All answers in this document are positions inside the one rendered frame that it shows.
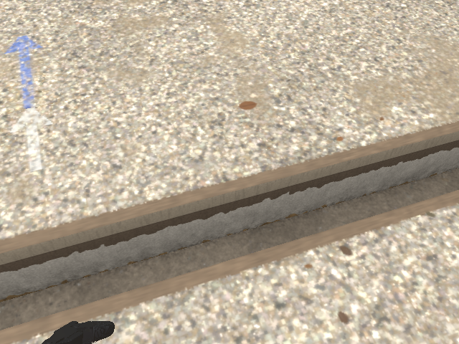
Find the robot left hand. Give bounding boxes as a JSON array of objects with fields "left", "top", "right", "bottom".
[{"left": 42, "top": 321, "right": 115, "bottom": 344}]

